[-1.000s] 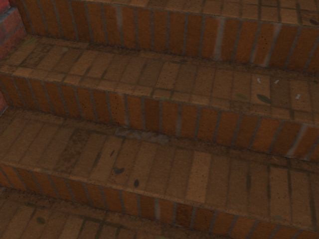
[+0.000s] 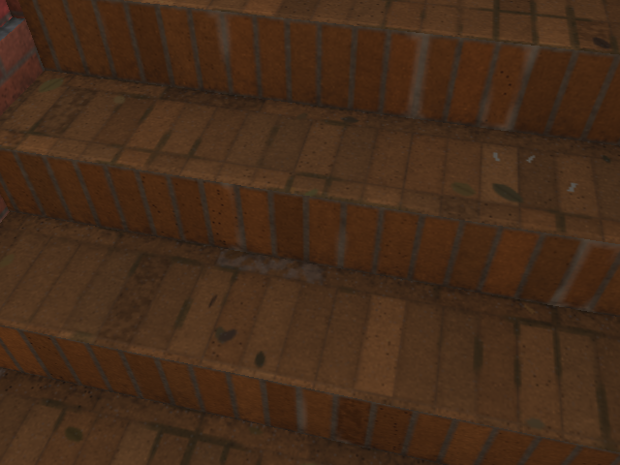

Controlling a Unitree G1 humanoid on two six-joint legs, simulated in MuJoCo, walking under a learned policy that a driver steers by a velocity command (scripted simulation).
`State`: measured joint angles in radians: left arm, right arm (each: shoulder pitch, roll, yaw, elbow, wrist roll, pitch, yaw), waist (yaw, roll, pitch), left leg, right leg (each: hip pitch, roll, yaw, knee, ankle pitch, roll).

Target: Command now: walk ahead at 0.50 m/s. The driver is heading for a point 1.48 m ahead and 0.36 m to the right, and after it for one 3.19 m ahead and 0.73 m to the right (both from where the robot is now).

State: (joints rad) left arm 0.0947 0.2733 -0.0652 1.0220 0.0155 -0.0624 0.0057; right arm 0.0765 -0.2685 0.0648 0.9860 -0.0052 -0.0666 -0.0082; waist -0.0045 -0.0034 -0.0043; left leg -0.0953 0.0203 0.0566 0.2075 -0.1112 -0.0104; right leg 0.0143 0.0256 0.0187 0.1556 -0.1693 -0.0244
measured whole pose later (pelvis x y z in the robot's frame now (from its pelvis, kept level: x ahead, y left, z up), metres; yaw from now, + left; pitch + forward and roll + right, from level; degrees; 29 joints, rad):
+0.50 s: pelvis +0.00 +0.00 +0.00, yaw +0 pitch +0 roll +0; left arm 0.10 0.27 -0.06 1.04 0.01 -0.06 0.01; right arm 0.09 -0.27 0.06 0.98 0.00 -0.07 -0.01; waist -0.01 0.00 -0.01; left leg -0.09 0.02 0.06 0.20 -0.12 -0.01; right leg 0.02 0.02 0.03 0.15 -0.17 -0.02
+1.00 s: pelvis +0.00 +0.00 +0.00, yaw +0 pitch +0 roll +0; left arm 0.10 0.28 -0.05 1.04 0.01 -0.06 0.01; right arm 0.09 -0.27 0.05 0.99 -0.01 -0.06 -0.01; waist -0.01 0.00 0.01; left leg -0.10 0.02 0.05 0.24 -0.13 -0.01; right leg 0.01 0.02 0.02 0.19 -0.19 -0.02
